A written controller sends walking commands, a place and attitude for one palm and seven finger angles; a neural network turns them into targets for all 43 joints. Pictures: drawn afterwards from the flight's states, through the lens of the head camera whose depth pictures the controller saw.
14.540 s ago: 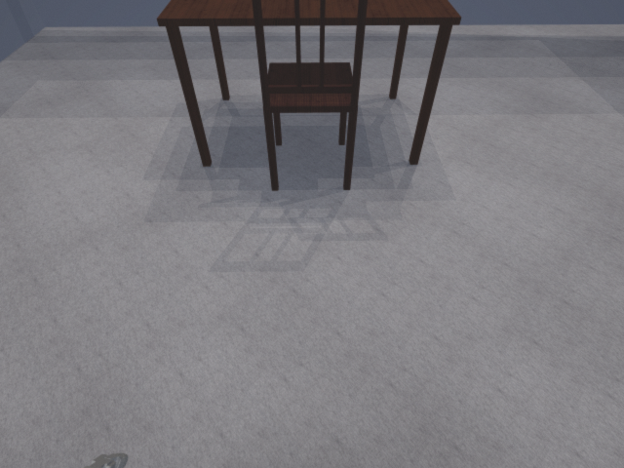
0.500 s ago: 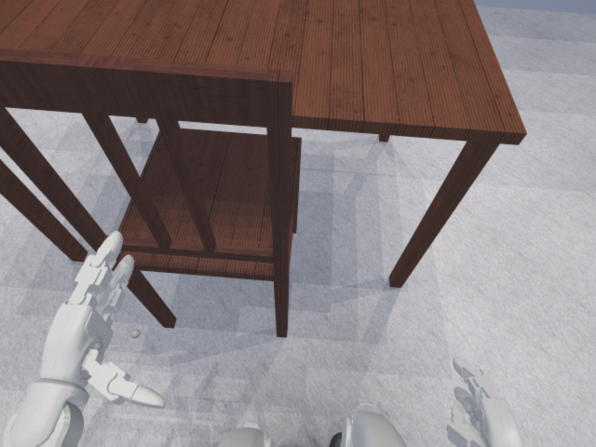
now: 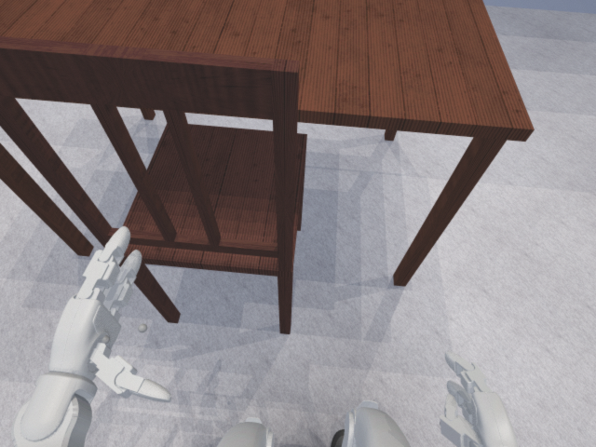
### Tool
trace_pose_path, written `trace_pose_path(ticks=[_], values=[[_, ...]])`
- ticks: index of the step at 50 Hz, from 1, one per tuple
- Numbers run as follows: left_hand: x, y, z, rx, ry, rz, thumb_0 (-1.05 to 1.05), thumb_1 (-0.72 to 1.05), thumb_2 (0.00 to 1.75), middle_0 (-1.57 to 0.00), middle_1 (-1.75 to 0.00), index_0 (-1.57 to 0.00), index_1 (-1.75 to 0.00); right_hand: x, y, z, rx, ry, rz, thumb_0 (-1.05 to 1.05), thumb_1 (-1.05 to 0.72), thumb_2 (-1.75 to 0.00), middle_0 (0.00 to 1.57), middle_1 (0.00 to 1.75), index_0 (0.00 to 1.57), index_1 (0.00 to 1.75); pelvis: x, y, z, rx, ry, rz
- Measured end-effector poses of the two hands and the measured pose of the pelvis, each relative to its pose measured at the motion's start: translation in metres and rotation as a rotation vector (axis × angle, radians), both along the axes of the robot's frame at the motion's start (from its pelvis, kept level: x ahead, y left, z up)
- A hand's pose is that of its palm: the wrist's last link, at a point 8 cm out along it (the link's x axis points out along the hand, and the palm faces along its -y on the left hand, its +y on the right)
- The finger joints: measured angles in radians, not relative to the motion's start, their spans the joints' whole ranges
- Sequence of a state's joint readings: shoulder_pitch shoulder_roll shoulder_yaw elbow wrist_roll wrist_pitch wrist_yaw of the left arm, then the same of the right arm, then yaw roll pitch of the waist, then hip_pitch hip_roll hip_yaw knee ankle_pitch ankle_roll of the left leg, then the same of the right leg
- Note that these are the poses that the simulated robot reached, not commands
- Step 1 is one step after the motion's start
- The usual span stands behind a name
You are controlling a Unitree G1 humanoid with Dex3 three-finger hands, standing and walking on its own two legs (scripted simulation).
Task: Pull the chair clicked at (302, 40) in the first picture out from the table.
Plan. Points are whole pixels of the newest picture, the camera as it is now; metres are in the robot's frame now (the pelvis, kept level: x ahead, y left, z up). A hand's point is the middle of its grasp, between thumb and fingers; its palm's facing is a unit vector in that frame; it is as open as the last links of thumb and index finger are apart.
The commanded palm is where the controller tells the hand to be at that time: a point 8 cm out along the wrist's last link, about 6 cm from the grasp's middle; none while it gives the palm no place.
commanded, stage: aim the fingers beside a spindle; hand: left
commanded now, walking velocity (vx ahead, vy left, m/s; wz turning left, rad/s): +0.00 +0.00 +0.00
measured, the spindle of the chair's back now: (144, 184) +0.48 +0.27 +0.01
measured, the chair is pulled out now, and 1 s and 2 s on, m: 0.00 0.00 0.00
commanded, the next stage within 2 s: push the fingers through the gap in 1.82 s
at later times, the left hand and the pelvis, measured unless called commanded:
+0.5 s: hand (164, 306) +0.28 +0.19 +0.02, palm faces -0.06 -1.00 -0.05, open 16.9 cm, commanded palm +0.26 +0.24 +0.02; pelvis +0.00 +0.00 -0.01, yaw +0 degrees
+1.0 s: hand (191, 290) +0.32 +0.17 +0.00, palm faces -0.07 -1.00 -0.04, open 16.9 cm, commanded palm +0.30 +0.22 +0.00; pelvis -0.01 +0.00 -0.03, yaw -1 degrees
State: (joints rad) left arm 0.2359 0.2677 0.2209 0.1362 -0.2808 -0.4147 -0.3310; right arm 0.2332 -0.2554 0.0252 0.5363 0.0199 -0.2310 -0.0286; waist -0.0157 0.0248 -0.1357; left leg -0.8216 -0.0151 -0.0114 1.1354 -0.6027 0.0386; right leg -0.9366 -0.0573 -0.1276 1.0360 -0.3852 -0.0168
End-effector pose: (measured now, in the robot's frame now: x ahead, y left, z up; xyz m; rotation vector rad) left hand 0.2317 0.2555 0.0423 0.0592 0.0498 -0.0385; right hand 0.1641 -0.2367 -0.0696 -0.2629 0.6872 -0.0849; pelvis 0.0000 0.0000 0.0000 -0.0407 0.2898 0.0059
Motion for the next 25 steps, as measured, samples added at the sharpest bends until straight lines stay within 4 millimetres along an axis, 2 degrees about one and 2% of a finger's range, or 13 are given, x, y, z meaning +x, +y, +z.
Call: trace_pose_path(ticks=[9, 25], values=[[0.01, -0.008, -0.006, -0.006, -0.009, -0.019, -0.01, -0.5, 0.3, -0.06, -0.08, -0.06, -0.08, -0.007, -0.004, -0.005, -0.007, 0.016, -0.013, 0.01, -0.91, -0.89, 0.2, 0.3, 0.2, 0.3, -0.003, 0.001, -0.004, 0.001, 0.013, -0.004], [0.035, -0.011, -0.02, -0.014, -0.014, -0.024, -0.01, -0.5, 0.3, -0.06, -0.08, -0.06, -0.08, -0.018, -0.004, -0.021, -0.007, 0.077, -0.023, 0.01, -0.91, -0.89, 0.2, 0.3, 0.2, 0.3, -0.005, 0.001, -0.012, 0.002, 0.049, -0.009]])
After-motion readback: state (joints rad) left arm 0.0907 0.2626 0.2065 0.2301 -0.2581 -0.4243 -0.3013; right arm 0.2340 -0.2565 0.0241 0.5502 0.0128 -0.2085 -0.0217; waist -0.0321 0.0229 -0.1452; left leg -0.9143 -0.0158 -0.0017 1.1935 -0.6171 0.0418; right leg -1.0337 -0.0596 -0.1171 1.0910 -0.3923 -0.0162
